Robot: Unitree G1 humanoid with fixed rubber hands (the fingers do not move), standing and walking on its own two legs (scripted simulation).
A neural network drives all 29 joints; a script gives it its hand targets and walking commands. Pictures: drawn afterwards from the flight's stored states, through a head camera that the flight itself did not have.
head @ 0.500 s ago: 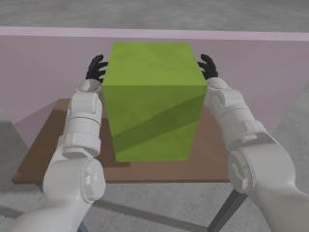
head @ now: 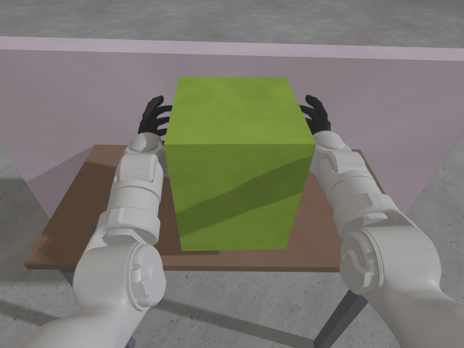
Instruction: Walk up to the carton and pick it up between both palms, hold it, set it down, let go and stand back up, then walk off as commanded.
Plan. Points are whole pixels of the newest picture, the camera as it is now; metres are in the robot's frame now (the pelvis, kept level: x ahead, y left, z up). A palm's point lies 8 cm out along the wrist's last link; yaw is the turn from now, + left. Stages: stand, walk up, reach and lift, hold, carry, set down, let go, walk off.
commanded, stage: set down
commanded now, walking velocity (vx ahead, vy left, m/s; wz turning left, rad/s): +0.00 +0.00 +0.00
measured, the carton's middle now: (233, 164) +0.43 +0.01 +0.14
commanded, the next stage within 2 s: none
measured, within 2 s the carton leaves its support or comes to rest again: rests again in 1.54 s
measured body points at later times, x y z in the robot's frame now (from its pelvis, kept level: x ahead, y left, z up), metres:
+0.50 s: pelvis +0.01 +0.00 +0.00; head +0.01 +0.01 +0.45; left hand +0.46 +0.16 +0.17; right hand +0.46 -0.14 +0.16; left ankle +0.02 +0.13 -0.75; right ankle -0.02 -0.07 -0.75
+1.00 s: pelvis +0.02 +0.00 +0.00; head +0.03 +0.02 +0.45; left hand +0.47 +0.16 +0.15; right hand +0.47 -0.14 +0.15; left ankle +0.02 +0.13 -0.75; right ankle -0.02 -0.07 -0.75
